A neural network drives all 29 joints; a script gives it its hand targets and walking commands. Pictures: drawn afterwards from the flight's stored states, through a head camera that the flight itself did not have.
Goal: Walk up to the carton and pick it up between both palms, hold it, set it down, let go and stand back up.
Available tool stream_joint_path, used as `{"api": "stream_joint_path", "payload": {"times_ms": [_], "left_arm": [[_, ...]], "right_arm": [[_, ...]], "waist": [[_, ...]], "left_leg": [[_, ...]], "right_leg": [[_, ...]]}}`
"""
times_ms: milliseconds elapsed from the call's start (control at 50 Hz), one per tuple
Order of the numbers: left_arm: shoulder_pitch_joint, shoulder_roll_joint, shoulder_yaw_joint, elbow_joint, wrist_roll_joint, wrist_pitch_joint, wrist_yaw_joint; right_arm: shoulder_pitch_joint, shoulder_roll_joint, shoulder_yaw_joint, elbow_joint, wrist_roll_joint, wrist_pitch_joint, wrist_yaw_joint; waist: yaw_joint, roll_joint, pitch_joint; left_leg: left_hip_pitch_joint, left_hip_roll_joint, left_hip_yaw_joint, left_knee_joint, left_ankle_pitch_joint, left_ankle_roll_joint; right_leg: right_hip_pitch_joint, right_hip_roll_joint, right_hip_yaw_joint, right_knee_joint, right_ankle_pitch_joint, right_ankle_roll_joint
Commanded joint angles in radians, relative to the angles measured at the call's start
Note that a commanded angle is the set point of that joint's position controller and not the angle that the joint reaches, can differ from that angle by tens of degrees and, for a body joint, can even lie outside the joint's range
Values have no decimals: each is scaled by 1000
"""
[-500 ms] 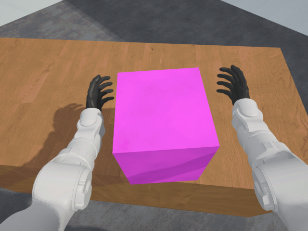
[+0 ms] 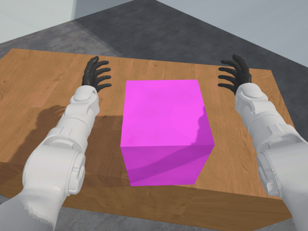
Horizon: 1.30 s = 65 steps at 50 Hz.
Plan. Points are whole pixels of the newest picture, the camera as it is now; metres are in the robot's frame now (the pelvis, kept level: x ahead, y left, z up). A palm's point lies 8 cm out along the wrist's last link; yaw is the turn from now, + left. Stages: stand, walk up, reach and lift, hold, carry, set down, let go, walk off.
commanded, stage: set down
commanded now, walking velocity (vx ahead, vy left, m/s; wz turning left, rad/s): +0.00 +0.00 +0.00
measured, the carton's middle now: (162, 135) +0.41 +0.02 -0.01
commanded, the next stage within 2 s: none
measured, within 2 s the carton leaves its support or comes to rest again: neither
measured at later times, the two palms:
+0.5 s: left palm (88, 113) +0.40 +0.22 +0.09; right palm (235, 109) +0.44 -0.16 +0.10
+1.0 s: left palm (91, 143) +0.34 +0.21 +0.04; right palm (240, 139) +0.38 -0.17 +0.06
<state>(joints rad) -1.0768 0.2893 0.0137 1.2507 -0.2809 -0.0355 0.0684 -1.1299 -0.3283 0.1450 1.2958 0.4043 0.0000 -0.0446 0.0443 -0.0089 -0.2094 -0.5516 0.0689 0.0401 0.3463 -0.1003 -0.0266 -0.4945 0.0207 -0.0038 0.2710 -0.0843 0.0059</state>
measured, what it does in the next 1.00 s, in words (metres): stands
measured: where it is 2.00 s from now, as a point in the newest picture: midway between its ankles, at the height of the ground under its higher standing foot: outside the picture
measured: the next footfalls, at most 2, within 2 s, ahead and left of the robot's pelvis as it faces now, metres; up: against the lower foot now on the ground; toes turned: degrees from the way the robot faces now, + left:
none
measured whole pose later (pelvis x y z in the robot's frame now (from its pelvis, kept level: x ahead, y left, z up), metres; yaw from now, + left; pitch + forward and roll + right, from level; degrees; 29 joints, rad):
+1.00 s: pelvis +0.01 +0.00 +0.01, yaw +1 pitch +7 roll -1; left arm -0.43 0.16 0.05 0.86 -0.12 -0.22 0.05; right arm -0.52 -0.22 0.04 0.94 0.25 -0.19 -0.03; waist 0.03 -0.02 -0.11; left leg -0.32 0.05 0.03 0.33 -0.13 -0.03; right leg -0.26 0.01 -0.01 0.26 -0.12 0.00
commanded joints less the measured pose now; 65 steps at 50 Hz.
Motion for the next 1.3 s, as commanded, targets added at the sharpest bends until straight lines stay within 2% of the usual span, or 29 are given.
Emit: {"api": "stream_joint_path", "payload": {"times_ms": [0,100,160,180,220,280,340,400,460,520,560,640,680,700,720,800,840,920,940,1020,1040,1100,1140,1160,1180,1200,1240,1260,1280], "left_arm": [[-354,156,69,-109,21,-18,-11],[-309,94,22,-224,36,-56,-14],[-307,109,14,-327,48,-35,-12],[-301,95,34,-351,62,-27,-8],[-285,96,52,-388,70,-17,0],[-167,46,44,-484,101,-9,-7],[-114,60,60,-497,125,7,-11],[-57,54,79,-482,130,21,-14],[-42,46,83,-547,127,0,-17],[48,16,82,-512,160,-12,-29],[97,35,102,-478,147,-30,-38],[148,14,88,-498,153,-101,-32],[113,15,68,-517,130,-121,-22],[113,14,70,-530,122,-133,-16],[140,11,52,-493,114,-150,-15],[160,-1,29,-524,110,-194,-5],[163,-1,30,-545,109,-199,5],[366,-55,39,-508,156,-208,-19],[391,-52,59,-505,167,-210,-26],[452,-39,85,-514,176,-250,-27],[518,-56,77,-521,185,-267,-24],[501,-41,69,-612,182,-309,-2],[471,-51,56,-635,169,-310,17],[485,-66,28,-683,154,-311,29],[509,-68,10,-682,138,-306,29],[474,-52,12,-722,124,-298,35],[589,-86,-22,-743,126,-285,29],[629,-80,-1,-743,138,-275,20],[687,-91,-4,-729,160,-261,11]], "right_arm": [[-382,-138,-24,-178,3,-12,2],[-267,-141,-63,-171,-9,-34,8],[-252,-149,-77,-226,-18,-27,9],[-264,-157,-93,-254,-32,-26,9],[-270,-152,-111,-316,-66,-19,11],[-150,-137,-144,-379,-95,-37,4],[-111,-120,-138,-370,-86,-30,1],[-69,-96,-120,-418,-86,-26,-5],[-63,-98,-152,-485,-108,-51,-10],[43,-74,-134,-390,-110,-59,-10],[78,-64,-117,-423,-102,-79,-18],[134,-54,-144,-484,-128,-130,-7],[113,-55,-159,-476,-139,-129,3],[110,-62,-162,-502,-146,-138,6],[140,-43,-148,-493,-142,-148,9],[169,-49,-144,-454,-134,-168,20],[161,-52,-138,-479,-129,-178,24],[344,-25,-126,-450,-140,-216,11],[369,-22,-133,-454,-149,-222,5],[433,23,-151,-533,-184,-259,15],[517,33,-157,-520,-193,-272,20],[502,22,-163,-621,-211,-305,24],[471,13,-177,-650,-227,-303,36],[492,21,-175,-671,-216,-303,42],[517,16,-171,-674,-220,-299,44],[480,1,-170,-700,-207,-296,41],[603,6,-148,-670,-189,-301,40],[619,-8,-152,-673,-184,-311,39],[688,10,-145,-638,-182,-312,37]], "waist": [[9,-68,-433],[-26,68,-500],[-28,101,-488],[-10,79,-501],[-8,45,-516],[-23,54,-586],[-11,52,-502],[0,-5,-438],[-6,14,-486],[-14,27,-349],[-4,-23,-305],[-7,13,-307],[-16,20,-289],[-2,15,-301],[-12,-3,-309],[-26,27,-321],[-3,35,-362],[-38,-4,-266],[-31,-2,-224],[-14,-28,-148],[-20,1,-125],[-15,19,-188],[2,24,-207],[-5,51,-212],[-13,31,-231],[4,33,-267],[-12,41,-272],[-7,6,-269],[-20,32,-213]], "left_leg": [[265,-62,0,9,234,20],[482,-61,-17,44,361,-18],[534,-62,-21,42,371,-36],[542,-59,-24,35,357,-38],[533,-59,-20,38,354,-31],[619,-70,-17,58,485,-40],[578,-70,-16,25,394,-38],[516,-72,-11,14,326,-11],[520,-82,-6,25,367,-15],[546,-79,-13,16,346,-29],[519,-75,-13,3,273,-14],[517,-82,-4,-2,274,-22],[511,-82,-4,-5,208,-29],[523,-77,-2,4,199,-29],[508,-82,2,8,213,-24],[532,-85,3,30,236,-29],[540,-80,-2,37,277,-31],[529,-84,-4,37,331,-38],[505,-87,-6,25,286,-35],[478,-87,4,-19,152,-30],[485,-87,6,-19,165,-31],[504,-95,13,3,217,-36],[504,-86,9,7,177,-42],[514,-84,9,12,182,-43],[521,-83,15,22,189,-45],[499,-86,16,28,183,-44],[529,-86,14,54,257,-51],[532,-88,17,51,267,-51],[517,-91,11,47,295,-51]], "right_leg": [[320,6,-9,23,221,66],[184,18,-16,-27,239,27],[168,26,-24,-50,207,13],[162,35,-36,-49,184,9],[173,33,-32,-45,196,14],[207,39,-36,-45,308,12],[252,38,-41,-60,236,0],[287,25,-23,-41,228,12],[301,31,-35,-23,282,17],[290,26,-25,-45,237,3],[307,17,-16,-58,185,5],[304,24,-28,-47,176,10],[247,24,-24,-45,102,1],[233,23,-25,-35,88,2],[247,21,-24,-32,116,5],[226,31,-22,-18,132,6],[230,37,-19,-7,155,4],[302,28,-7,-20,239,6],[291,28,-4,-30,200,2],[324,9,-1,-52,63,-4],[318,6,5,-49,64,-9],[305,21,4,-27,128,-4],[270,39,-14,-2,73,-15],[258,35,-12,6,68,-15],[251,37,-10,8,88,-14],[241,42,-9,26,94,-13],[252,48,-4,41,163,-12],[272,52,-8,35,178,-10],[298,45,-1,31,202,-15]]}}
